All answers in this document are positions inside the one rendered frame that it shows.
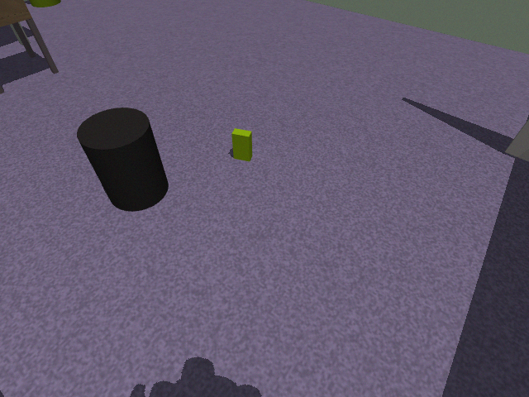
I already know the chair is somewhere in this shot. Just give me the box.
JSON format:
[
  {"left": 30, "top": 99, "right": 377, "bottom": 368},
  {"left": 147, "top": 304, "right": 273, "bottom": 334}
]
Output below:
[{"left": 0, "top": 0, "right": 59, "bottom": 94}]

